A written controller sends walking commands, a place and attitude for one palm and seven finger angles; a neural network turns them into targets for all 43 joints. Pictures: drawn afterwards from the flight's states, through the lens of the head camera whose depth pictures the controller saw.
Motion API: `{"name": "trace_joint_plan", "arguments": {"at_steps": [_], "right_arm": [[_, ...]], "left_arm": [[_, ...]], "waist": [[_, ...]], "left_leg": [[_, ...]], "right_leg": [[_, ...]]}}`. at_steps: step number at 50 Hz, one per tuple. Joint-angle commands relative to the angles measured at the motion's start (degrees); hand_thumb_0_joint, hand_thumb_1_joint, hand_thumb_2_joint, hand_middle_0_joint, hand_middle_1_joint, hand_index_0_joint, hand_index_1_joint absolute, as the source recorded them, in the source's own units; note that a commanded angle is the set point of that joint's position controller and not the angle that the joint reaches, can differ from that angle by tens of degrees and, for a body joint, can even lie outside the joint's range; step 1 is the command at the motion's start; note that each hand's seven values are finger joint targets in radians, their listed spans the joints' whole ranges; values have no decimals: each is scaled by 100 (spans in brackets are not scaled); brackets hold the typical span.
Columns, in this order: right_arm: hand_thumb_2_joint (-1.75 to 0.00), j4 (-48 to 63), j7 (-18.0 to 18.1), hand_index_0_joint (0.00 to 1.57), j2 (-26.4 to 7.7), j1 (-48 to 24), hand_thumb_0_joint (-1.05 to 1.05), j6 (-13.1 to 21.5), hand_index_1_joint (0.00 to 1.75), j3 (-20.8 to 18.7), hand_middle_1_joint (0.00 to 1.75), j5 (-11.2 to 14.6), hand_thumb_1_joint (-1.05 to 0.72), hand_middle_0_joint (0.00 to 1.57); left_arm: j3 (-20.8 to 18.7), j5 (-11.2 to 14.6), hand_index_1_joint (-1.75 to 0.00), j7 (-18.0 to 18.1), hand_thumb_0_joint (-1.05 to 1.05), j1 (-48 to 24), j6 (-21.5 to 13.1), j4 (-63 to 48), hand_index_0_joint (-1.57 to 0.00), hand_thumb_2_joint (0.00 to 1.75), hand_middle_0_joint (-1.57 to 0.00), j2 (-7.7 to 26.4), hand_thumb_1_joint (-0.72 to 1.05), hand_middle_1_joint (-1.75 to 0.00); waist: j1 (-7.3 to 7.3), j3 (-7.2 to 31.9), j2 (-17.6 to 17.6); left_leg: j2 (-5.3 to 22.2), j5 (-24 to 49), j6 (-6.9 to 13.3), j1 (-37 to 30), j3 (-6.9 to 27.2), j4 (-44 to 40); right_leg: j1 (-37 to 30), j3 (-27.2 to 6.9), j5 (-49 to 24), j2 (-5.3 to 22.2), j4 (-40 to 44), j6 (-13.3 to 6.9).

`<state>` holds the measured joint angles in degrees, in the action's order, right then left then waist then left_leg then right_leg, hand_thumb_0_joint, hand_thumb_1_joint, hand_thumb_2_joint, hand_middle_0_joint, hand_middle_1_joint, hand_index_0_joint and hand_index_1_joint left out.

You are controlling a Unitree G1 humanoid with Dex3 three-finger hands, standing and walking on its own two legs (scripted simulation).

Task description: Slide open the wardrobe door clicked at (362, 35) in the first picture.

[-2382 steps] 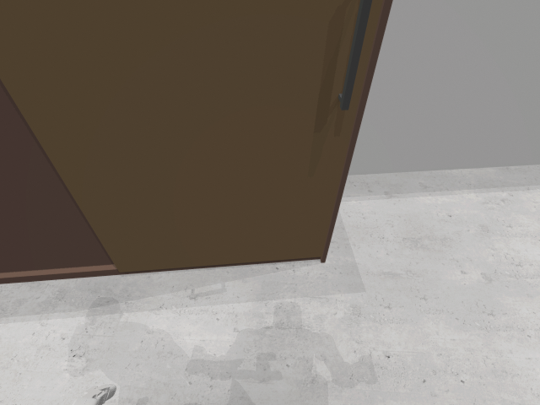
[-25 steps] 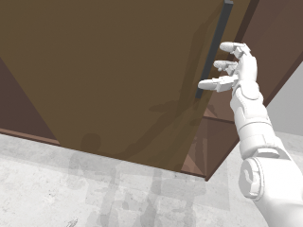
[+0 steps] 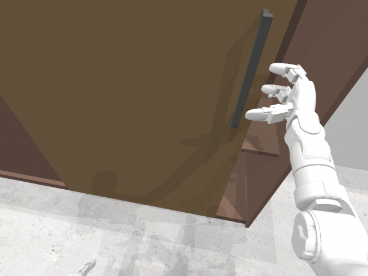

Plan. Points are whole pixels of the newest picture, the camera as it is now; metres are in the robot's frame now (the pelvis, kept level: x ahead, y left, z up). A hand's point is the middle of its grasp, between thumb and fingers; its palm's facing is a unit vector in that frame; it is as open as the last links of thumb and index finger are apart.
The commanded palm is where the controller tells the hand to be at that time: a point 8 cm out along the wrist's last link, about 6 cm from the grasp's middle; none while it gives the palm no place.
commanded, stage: move the hooked fingers beside the handle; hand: right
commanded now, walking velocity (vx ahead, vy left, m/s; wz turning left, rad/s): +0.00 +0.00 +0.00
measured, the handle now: (247, 77) +0.53 -0.09 +0.18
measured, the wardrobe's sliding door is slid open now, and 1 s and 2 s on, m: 0.18 0.18 0.18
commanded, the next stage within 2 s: feel for the door with the fingertips in 2.00 s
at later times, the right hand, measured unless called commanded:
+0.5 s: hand (275, 97) +0.45 -0.14 +0.19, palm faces +0.09 +1.00 +0.01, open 14.0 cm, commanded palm +0.42 -0.20 +0.19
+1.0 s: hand (275, 96) +0.45 -0.14 +0.19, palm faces +0.08 +1.00 +0.01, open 14.0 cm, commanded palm +0.42 -0.20 +0.19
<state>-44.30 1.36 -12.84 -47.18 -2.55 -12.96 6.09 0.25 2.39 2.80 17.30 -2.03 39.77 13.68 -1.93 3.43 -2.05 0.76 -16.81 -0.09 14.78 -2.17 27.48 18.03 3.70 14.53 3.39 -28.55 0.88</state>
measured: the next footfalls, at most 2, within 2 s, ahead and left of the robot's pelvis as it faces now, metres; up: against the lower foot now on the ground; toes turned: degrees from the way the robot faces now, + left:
none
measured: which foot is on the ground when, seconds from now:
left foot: down 0.00-1.00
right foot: down 0.00-1.00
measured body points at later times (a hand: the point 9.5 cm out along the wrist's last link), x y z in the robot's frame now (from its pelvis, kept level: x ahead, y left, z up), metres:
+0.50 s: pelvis -0.01 +0.00 +0.00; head +0.00 +0.01 +0.45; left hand +0.09 +0.25 -0.12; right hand +0.44 -0.19 +0.19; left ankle -0.03 +0.12 -0.74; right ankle +0.00 -0.13 -0.74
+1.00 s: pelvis -0.01 +0.00 +0.00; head +0.00 +0.01 +0.45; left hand +0.08 +0.25 -0.12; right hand +0.44 -0.19 +0.19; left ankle -0.03 +0.12 -0.74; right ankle +0.00 -0.13 -0.74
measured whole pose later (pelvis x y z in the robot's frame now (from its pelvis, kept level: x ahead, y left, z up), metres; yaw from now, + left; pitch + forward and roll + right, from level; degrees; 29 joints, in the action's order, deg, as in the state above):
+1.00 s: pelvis -0.01 +0.00 +0.00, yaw +0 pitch +4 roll +0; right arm -48.8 -0.1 -14.9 -50.5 -2.1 -13.6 6.5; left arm 1.0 2.6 3.6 16.9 -3.4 40.5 14.2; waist -2.9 2.8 -2.0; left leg 1.1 -15.8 -0.4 15.8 -2.4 27.8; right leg 19.2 3.3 13.5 3.0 -29.0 0.5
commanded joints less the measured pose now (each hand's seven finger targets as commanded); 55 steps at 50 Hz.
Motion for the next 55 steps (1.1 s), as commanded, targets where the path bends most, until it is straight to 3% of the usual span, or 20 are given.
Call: {"name": "trace_joint_plan", "arguments": {"at_steps": [1,5,6,8,14,16,17,19,23,25,27,30,33,35,36,40,43,50,53,55], "right_arm": [[-30,1538,-86,30,-942,-2904,0,291,120,-40,120,129,50,30],[-30,1712,-128,30,-974,-2749,0,280,120,-53,120,170,50,30],[-30,1631,-146,30,-832,-2757,0,244,120,70,120,181,50,30],[-30,1448,-145,30,-959,-2700,0,205,120,-25,120,173,50,30],[-30,1386,-107,30,-1114,-2962,0,205,120,-93,120,151,50,30],[-30,1334,-111,30,-884,-3216,0,255,120,132,120,143,50,30],[-30,1298,-97,30,-997,-3303,0,295,120,64,120,128,50,30],[-30,1143,-70,30,-1311,-3267,0,353,120,-223,120,152,50,30],[-30,1038,-112,30,-1454,-3053,0,448,120,-350,120,119,50,30],[-30,1095,-145,30,-1455,-2911,0,474,120,-343,120,88,50,30],[-30,898,-189,30,-1469,-2883,0,446,120,-345,120,90,50,30],[-30,1146,-273,30,-1229,-2736,0,463,120,-205,120,164,50,30],[-30,1199,-342,30,-1385,-2684,0,453,120,-300,120,236,50,30],[-30,1291,-346,30,-1310,-2944,0,446,120,-187,120,242,50,30],[-30,1317,-333,30,-1192,-3061,0,437,120,-59,120,211,50,30],[-30,1510,-200,30,-1122,-3351,0,495,120,13,120,167,50,30],[-30,1120,-143,30,-1338,-3273,0,477,120,-185,120,169,50,30],[-30,727,-81,30,-1460,-3107,0,473,120,-355,120,59,50,30],[-30,667,-151,30,-1666,-2882,0,546,120,-531,120,69,50,30],[-30,845,-224,30,-1454,-2960,0,590,120,-331,120,83,50,30]], "left_arm": [[-213,-6,-30,89,0,-100,-197,-687,-20,90,-20,738,90,-30],[-208,8,-30,91,0,-163,-184,-720,-20,90,-20,745,90,-30],[-194,20,-30,95,0,-202,-183,-720,-20,90,-20,733,90,-30],[-201,12,-30,111,0,-184,-170,-689,-20,90,-20,773,90,-30],[-150,8,-30,150,0,-240,-142,-689,-20,90,-20,756,90,-30],[-135,9,-30,152,0,-232,-180,-664,-20,90,-20,732,90,-30],[-143,6,-30,151,0,-194,-191,-633,-20,90,-20,749,90,-30],[-144,-14,-30,162,0,-157,-197,-613,-20,90,-20,794,90,-30],[-148,-32,-30,165,0,-101,-226,-623,-20,90,-20,804,90,-30],[-146,-8,-30,147,0,-127,-228,-660,-20,90,-20,778,90,-30],[-147,-6,-30,148,0,-83,-228,-639,-20,90,-20,803,90,-30],[-188,22,-30,122,0,-102,-260,-711,-20,90,-20,799,90,-30],[-196,34,-30,145,0,-65,-252,-687,-20,90,-20,851,90,-30],[-196,54,-30,161,0,-89,-277,-655,-20,90,-20,833,90,-30],[-184,57,-30,157,0,-99,-290,-642,-20,90,-20,812,90,-30],[-188,37,-30,142,0,-82,-367,-591,-20,90,-20,787,90,-30],[-183,3,-30,157,0,-2,-370,-498,-20,90,-20,855,90,-30],[-168,-28,-30,110,0,35,-330,-557,-20,90,-20,829,90,-30],[-184,-33,-30,121,0,64,-281,-601,-20,90,-20,868,90,-30],[-188,-2,-30,114,0,24,-292,-667,-20,90,-20,825,90,-30]], "waist": [[-58,1876,255],[-25,1920,287],[-68,1762,238],[-82,1596,456],[-66,1617,240],[-158,1552,236],[-167,1548,254],[-122,1638,426],[-32,1837,371],[3,1847,183],[-52,1586,395],[-26,1752,283],[-37,1673,473],[-126,1511,398],[-155,1426,183],[-165,1678,-54],[-162,1658,328],[-69,1720,245],[-52,1757,521],[-87,1720,405]], "left_leg": [[-202,2695,87,-456,-11,-202],[-203,2731,95,-502,-27,-197],[-200,2610,89,-389,-24,-232],[-202,2393,74,-313,-37,-281],[-167,2084,91,-272,-13,-299],[-182,1923,92,-102,-30,-307],[-183,1905,92,-97,-20,-318],[-177,1859,81,-175,-4,-319],[-168,2022,93,-383,-1,-267],[-172,2100,103,-390,15,-247],[-176,2022,84,-316,3,-297],[-200,2111,101,-341,-14,-279],[-214,2051,91,-381,-17,-322],[-213,1828,68,-193,-2,-372],[-212,1746,77,-69,7,-389],[-220,1676,101,6,-12,-352],[-226,1584,89,-42,-38,-354],[-184,1870,94,-177,-1,-259],[-188,2044,78,-343,7,-248],[-192,2088,76,-297,17,-240]], "right_leg": [[-1230,-108,-2022,-279,23,-316],[-1285,-135,-2097,-283,21,-318],[-1274,-134,-1975,-282,31,-313],[-1191,-159,-1798,-264,51,-328],[-1154,-216,-1590,-280,104,-311],[-1210,-250,-1484,-273,88,-300],[-1193,-256,-1467,-263,93,-301],[-1138,-280,-1415,-261,109,-317],[-1091,-241,-1546,-271,106,-306],[-1088,-202,-1576,-274,104,-302],[-940,-190,-1436,-263,128,-309],[-1113,-170,-1593,-255,111,-310],[-1050,-187,-1525,-242,129,-320],[-1045,-187,-1310,-238,146,-326],[-1078,-192,-1270,-247,139,-324],[-1303,-260,-1360,-241,104,-298],[-1167,-304,-1282,-231,135,-293],[-992,-227,-1430,-253,108,-290],[-903,-187,-1489,-251,88,-309],[-952,-160,-1502,-244,80,-311]]}}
